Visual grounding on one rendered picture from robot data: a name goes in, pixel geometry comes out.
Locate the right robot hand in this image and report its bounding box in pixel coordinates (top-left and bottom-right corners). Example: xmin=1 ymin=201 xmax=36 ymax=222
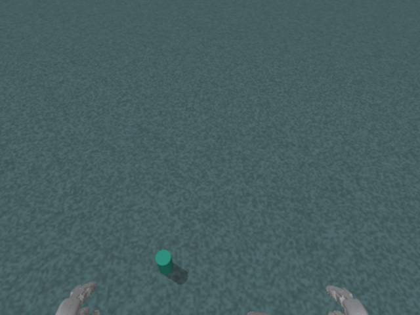
xmin=326 ymin=285 xmax=369 ymax=315

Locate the left robot hand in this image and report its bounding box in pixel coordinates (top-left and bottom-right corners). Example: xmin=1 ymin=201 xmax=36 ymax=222
xmin=55 ymin=282 xmax=100 ymax=315

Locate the can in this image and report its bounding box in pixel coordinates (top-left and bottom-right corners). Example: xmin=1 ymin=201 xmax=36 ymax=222
xmin=156 ymin=250 xmax=173 ymax=275

